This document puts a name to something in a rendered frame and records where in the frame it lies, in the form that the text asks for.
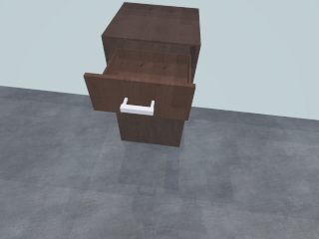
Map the drawer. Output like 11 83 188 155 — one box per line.
83 48 196 120

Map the cabinet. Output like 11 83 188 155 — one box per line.
101 2 201 147

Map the handle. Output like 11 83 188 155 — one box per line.
120 98 155 116

